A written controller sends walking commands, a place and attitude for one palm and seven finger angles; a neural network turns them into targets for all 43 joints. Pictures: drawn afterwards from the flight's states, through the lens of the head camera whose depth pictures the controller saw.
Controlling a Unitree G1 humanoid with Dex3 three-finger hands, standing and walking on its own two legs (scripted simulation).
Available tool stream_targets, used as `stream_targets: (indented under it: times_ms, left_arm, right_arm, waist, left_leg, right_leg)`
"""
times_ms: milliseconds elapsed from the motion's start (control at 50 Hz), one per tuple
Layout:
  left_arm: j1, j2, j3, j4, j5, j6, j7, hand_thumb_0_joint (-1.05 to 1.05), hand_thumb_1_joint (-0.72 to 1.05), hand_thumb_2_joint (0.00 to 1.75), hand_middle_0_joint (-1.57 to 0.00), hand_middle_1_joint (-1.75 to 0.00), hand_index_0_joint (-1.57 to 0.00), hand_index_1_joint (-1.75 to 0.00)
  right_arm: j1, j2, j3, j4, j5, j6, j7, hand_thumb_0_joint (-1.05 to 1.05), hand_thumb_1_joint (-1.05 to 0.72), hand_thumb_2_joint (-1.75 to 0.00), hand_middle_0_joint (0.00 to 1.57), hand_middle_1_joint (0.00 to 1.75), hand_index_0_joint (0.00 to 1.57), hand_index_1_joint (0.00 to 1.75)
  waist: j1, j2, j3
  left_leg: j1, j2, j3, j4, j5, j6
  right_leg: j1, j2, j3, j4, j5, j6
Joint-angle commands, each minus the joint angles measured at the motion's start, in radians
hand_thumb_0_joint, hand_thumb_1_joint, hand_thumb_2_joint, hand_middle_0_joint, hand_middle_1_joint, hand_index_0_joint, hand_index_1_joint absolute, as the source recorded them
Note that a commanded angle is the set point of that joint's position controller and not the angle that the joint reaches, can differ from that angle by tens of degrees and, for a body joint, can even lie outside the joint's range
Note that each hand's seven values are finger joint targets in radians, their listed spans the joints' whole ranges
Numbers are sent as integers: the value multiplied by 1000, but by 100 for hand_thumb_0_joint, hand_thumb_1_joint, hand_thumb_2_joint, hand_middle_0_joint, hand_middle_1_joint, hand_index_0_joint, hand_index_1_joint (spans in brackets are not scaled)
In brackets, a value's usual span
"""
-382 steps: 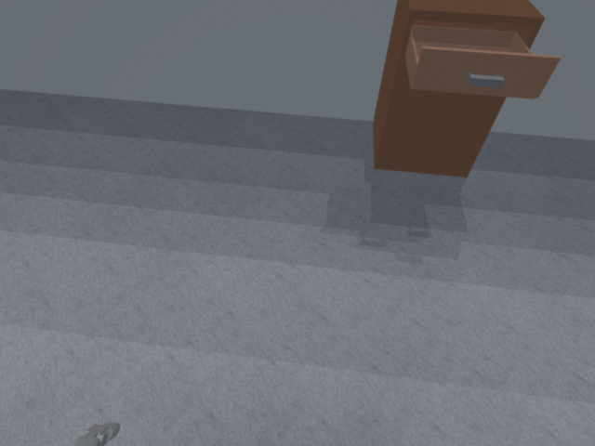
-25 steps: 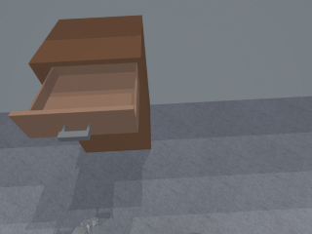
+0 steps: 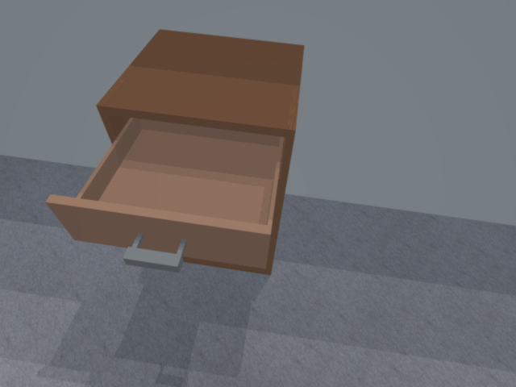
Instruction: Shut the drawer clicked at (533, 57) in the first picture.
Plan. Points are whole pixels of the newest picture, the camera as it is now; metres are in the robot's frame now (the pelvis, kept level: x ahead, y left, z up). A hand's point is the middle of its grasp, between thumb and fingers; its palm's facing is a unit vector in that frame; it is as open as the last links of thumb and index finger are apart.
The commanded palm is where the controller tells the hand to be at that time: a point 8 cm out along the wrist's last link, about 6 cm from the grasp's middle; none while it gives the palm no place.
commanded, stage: come to a stop and stand still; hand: left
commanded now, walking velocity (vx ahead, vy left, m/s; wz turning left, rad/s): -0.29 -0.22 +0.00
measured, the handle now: (157, 250) +0.35 +0.25 -0.09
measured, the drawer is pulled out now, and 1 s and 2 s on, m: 0.28 0.28 0.28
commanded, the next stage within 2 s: look again from close up in 1.24 s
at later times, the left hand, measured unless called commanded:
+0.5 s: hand out of the picture +0.03 +0.17 -0.16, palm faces -0.02 -0.96 -0.29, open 7.3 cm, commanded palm none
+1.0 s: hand out of the picture -0.04 +0.16 -0.18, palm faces +0.06 -0.97 -0.22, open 7.3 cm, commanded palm none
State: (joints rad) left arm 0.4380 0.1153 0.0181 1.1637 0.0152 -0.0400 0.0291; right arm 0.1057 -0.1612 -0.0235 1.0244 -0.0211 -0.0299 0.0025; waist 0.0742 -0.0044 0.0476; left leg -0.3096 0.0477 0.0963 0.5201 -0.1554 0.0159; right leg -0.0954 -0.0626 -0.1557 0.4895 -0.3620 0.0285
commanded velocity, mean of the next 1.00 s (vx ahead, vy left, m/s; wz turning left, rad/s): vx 0.00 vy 0.02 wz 0.00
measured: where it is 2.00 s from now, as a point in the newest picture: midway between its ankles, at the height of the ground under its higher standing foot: outside the picture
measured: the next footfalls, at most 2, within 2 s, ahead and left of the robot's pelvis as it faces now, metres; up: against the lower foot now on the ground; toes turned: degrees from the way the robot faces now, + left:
right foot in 0.50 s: +0.00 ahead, -0.13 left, +0.00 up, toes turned -7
left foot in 0.92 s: +0.03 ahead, +0.10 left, +0.00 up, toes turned +2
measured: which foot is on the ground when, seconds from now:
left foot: down 0.00-0.50, up 0.52-0.90, down 0.92-1.00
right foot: down 0.00-0.00, up 0.02-0.48, down 0.50-1.00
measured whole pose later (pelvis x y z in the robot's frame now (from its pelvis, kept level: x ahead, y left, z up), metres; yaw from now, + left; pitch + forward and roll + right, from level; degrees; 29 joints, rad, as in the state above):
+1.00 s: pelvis -0.01 -0.02 +0.00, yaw -2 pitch +0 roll +2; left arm 0.33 0.16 0.04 1.11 0.01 0.02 0.05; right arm 0.19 -0.17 -0.04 1.05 -0.01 0.01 -0.02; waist 0.04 -0.05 0.06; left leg -0.23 0.01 0.09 0.52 -0.29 0.01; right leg -0.20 -0.10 -0.03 0.63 -0.44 0.03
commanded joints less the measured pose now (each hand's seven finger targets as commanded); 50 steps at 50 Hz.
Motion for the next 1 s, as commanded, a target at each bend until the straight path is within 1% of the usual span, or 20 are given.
stream_targets:
  times_ms: [0, 40, 80, 140, 220, 360, 420, 440, 460, 480, 500, 540, 620, 740, 800, 860, 880, 900, 920, 980]
  left_arm:
    - [92, 68, -6, -20, -11, 16, 27, 0, 90, 90, -20, -30, -20, -30]
    - [41, 96, 4, -15, -4, 42, 28, 0, 90, 90, -20, -30, -20, -30]
    - [9, 113, 21, -36, 4, 62, 22, 0, 90, 90, -20, -30, -20, -30]
    - [-24, 129, 49, -77, 9, 89, 13, 0, 90, 90, -20, -30, -20, -30]
    - [-43, 130, 71, -130, 10, 112, -1, 0, 90, 90, -20, -30, -20, -30]
    - [-143, 111, 46, -179, 8, 89, -13, 0, 90, 90, -20, -30, -20, -30]
    - [-34, 112, 38, -122, 5, 61, -10, 0, 90, 90, -20, -30, -20, -30]
    - [-13, 148, 38, -114, 11, 50, -5, 0, 90, 90, -20, -30, -20, -30]
    - [-32, 209, 41, -122, 19, 37, 0, 0, 90, 90, -20, -30, -20, -30]
    - [-93, 269, 46, -155, 14, 41, 3, 0, 90, 90, -20, -30, -20, -30]
    - [-157, 281, 45, -181, 14, 45, 5, 0, 90, 90, -20, -30, -20, -30]
    - [-192, 243, 45, -175, 9, 27, 9, 0, 90, 90, -20, -30, -20, -30]
    - [-149, 209, 44, -169, 2, 15, 5, 0, 90, 90, -20, -30, -20, -30]
    - [-21, 191, 57, -121, 10, 15, 21, 0, 90, 90, -20, -30, -20, -30]
    - [-30, 202, 62, -111, 17, 22, 27, 0, 90, 90, -20, -30, -20, -30]
    - [-102, 195, 56, -110, 8, 31, 24, 0, 90, 90, -20, -30, -20, -30]
    - [-95, 170, 49, -112, 2, 34, 23, 0, 90, 90, -20, -30, -20, -30]
    - [-63, 128, 41, -112, -2, 38, 21, 0, 90, 90, -20, -30, -20, -30]
    - [-53, 92, 29, -107, -5, 42, 22, 0, 90, 90, -20, -30, -20, -30]
    - [-100, 78, 17, -92, 0, 57, 20, 0, 90, 90, -20, -30, -20, -30]
  right_arm:
    - [185, -162, -19, 25, 15, -4, -43, 0, -90, -90, 20, 30, 20, 30]
    - [131, -149, -17, 28, 17, 6, -60, 0, -90, -90, 20, 30, 20, 30]
    - [124, -150, -28, 25, 14, 22, -66, 0, -90, -90, 20, 30, 20, 30]
    - [124, -154, -52, 4, 11, 32, -70, 0, -90, -90, 20, 30, 20, 30]
    - [64, -151, -58, -37, 5, 33, -61, 0, -90, -90, 20, 30, 20, 30]
    - [89, -168, -67, -29, -14, 42, -33, 0, -90, -90, 20, 30, 20, 30]
    - [100, -173, -67, -11, -8, 49, -22, 0, -90, -90, 20, 30, 20, 30]
    - [115, -136, -59, -3, 1, 48, -15, 0, -90, -90, 20, 30, 20, 30]
    - [131, -64, -43, -16, 16, 54, -14, 0, -90, -90, 20, 30, 20, 30]
    - [86, -60, -35, -51, 8, 59, -6, 0, -90, -90, 20, 30, 20, 30]
    - [80, -96, -44, -54, 1, 64, 1, 0, -90, -90, 20, 30, 20, 30]
    - [116, -101, -46, -28, -4, 68, 2, 0, -90, -90, 20, 30, 20, 30]
    - [214, -104, -46, 12, 0, 57, 10, 0, -90, -90, 20, 30, 20, 30]
    - [134, -97, -41, -34, 7, 54, -5, 0, -90, -90, 20, 30, 20, 30]
    - [114, -73, -33, -40, 18, 49, -13, 0, -90, -90, 20, 30, 20, 30]
    - [208, -57, -28, 3, 20, 37, -18, 0, -90, -90, 20, 30, 20, 30]
    - [235, -83, -29, 18, 16, 26, -23, 0, -90, -90, 20, 30, 20, 30]
    - [247, -136, -40, 17, 11, 16, -28, 0, -90, -90, 20, 30, 20, 30]
    - [246, -177, -46, 16, 10, 18, -33, 0, -90, -90, 20, 30, 20, 30]
    - [183, -141, -31, 26, 6, 19, -47, 0, -90, -90, 20, 30, 20, 30]
  waist:
    - [-66, 131, -176]
    - [-67, 175, -86]
    - [-76, 124, -39]
    - [-73, 62, -54]
    - [-56, 141, -93]
    - [-93, 266, -62]
    - [-40, 172, -65]
    - [-33, 67, -59]
    - [-45, -144, -36]
    - [-36, -255, 68]
    - [-50, -171, 97]
    - [-68, -249, 130]
    - [-70, -168, 71]
    - [-14, -188, -7]
    - [-15, -200, -34]
    - [-75, -193, -55]
    - [-80, -116, -78]
    - [-75, 39, -130]
    - [-71, 146, -140]
    - [-73, 227, -31]
  left_leg:
    - [383, 340, -205, -108, 981, 159]
    - [269, 320, -205, -147, 942, 144]
    - [217, 315, -196, -157, 896, 153]
    - [162, 327, -182, -179, 731, 166]
    - [98, 288, -147, -233, 324, 145]
    - [62, 237, -223, -319, -250, 117]
    - [-43, 154, -160, -276, -372, 50]
    - [-80, 91, -115, -189, -361, 7]
    - [-145, 13, -45, -10, -328, -44]
    - [-178, -5, -44, 84, -317, -55]
    - [-132, 7, -79, 165, -295, -44]
    - [-150, 6, -100, 237, -194, -40]
    - [-186, -14, -71, 334, -116, -59]
    - [-247, -5, -76, 304, -223, -73]
    - [-132, -16, -64, 159, -264, -64]
    - [137, -52, -14, -113, -1, -55]
    - [236, -8, -35, -145, 127, -41]
    - [345, 117, -161, -106, 364, 8]
    - [334, 229, -251, -111, 514, 85]
    - [222, 218, -234, -196, 515, 137]
  right_leg:
    - [-202, -26, 111, 272, -254, 12]
    - [-220, -32, 143, 355, -217, 18]
    - [-257, -24, 157, 437, -171, 17]
    - [-314, 3, 176, 610, -112, 19]
    - [-346, 12, 200, 688, -18, 28]
    - [-227, 9, 115, 258, -113, -2]
    - [8, 52, 44, -53, 42, -16]
    - [61, 16, 94, -169, 61, -21]
    - [11, -166, 334, -316, -157, -74]
    - [-163, -298, 498, -434, -337, -134]
    - [-275, -323, 497, -455, -376, -156]
    - [-251, -259, 452, -422, -184, -140]
    - [-80, -198, 279, -312, 108, -117]
    - [127, -266, 309, -184, 566, -182]
    - [99, -268, 298, -116, 729, -189]
    - [-43, -165, 216, -27, 622, -108]
    - [-98, -116, 189, 27, 506, -77]
    - [-198, -55, 147, 90, 289, -40]
    - [-222, -16, 97, 124, -4, -8]
    - [-243, -22, 120, 293, -170, -4]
